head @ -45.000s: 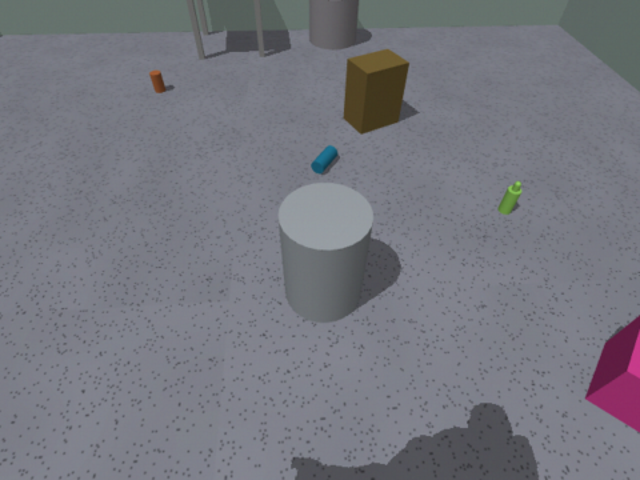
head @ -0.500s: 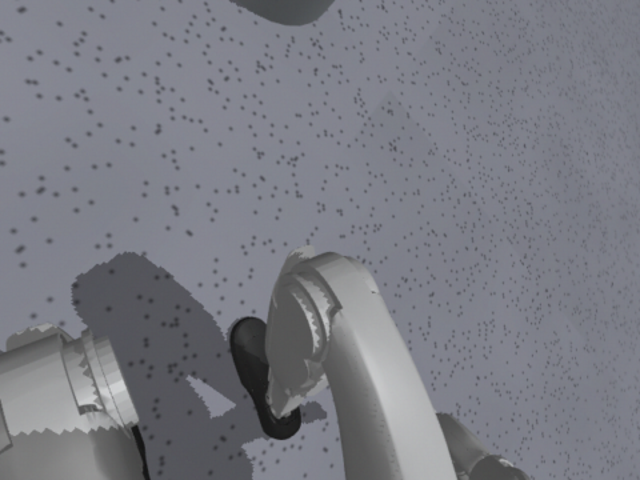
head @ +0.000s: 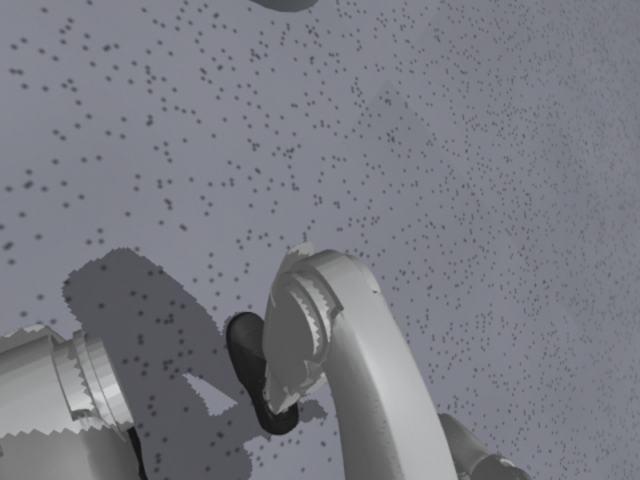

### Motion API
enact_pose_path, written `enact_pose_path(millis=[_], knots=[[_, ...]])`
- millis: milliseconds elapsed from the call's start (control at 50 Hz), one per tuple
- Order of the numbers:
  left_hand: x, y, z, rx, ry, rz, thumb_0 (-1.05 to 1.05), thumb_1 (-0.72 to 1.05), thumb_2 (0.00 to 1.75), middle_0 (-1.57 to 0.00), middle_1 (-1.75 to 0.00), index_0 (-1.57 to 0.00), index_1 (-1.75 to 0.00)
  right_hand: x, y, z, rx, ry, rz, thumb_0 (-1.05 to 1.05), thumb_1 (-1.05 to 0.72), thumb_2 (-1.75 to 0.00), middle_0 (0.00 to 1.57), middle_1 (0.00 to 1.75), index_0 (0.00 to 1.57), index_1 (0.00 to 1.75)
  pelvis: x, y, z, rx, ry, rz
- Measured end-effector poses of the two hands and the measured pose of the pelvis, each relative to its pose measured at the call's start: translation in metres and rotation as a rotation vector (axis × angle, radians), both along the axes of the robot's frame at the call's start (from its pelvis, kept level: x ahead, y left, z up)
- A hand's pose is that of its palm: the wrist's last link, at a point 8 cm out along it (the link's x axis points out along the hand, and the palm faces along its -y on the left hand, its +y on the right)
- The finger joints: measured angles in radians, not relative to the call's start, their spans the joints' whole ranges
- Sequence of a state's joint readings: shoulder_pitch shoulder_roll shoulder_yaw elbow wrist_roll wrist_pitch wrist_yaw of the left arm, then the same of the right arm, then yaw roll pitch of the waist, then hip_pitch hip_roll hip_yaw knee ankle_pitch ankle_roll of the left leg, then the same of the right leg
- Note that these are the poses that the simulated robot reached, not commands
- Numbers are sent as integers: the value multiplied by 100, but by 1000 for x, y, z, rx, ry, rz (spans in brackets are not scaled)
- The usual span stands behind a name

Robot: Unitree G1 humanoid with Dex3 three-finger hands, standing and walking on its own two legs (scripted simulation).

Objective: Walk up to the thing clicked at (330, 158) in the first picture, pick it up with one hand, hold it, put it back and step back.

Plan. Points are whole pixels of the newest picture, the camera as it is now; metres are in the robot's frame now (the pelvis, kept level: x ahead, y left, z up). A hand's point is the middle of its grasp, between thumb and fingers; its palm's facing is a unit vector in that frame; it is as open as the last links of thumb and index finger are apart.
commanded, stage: close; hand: left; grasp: from above
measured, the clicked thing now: out of the picture +0.46 +0.39 -0.27
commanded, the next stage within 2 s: settle in 1.62 s
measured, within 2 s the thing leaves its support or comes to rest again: leaves its support in 2.00 s
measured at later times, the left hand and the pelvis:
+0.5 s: hand out of the picture +0.44 +0.37 -0.25, palm faces -0.47 -0.13 -0.87, open 11.9 cm; pelvis +0.00 +0.00 +0.00, yaw +0 degrees
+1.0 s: hand out of the picture +0.44 +0.38 -0.25, palm faces -0.47 -0.13 -0.87, open 10.1 cm; pelvis +0.00 +0.00 +0.00, yaw -1 degrees
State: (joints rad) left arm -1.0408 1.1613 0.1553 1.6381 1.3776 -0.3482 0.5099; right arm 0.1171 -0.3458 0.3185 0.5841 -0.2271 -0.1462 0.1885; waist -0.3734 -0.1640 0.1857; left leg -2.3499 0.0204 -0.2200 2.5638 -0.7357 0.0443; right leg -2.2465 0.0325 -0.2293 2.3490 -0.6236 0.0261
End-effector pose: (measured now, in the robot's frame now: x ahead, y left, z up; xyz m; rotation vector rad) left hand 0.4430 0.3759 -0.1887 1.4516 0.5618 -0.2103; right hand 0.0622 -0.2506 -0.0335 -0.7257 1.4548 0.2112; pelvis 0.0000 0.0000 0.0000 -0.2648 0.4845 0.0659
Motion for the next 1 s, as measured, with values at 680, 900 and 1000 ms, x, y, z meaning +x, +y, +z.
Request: enact_pose_path(millis=[680, 900, 1000], knots=[[2, 4, 2, 10, -7, -2, 0, -11, 79, -35, -89, -37, -87, 5, 3, 0, 4, -7, 21, 0, -90, -90, 20, 30, 20, 30, 0, 1, 1, -8, 0, -3], [3, 6, 1, 4, 12, 7, 0, 1, 70, -44, -83, -47, -80, 4, 1, -1, -1, 4, 16, 0, -90, -90, 20, 30, 20, 30, 0, 2, 1, -8, 1, -4], [2, 5, 0, 1, 9, -2, 0, 5, 66, -46, -79, -51, -77, 5, 3, -1, -4, 0, 18, 0, -90, -90, 20, 30, 20, 30, 0, 2, 1, -12, -2, -4]])
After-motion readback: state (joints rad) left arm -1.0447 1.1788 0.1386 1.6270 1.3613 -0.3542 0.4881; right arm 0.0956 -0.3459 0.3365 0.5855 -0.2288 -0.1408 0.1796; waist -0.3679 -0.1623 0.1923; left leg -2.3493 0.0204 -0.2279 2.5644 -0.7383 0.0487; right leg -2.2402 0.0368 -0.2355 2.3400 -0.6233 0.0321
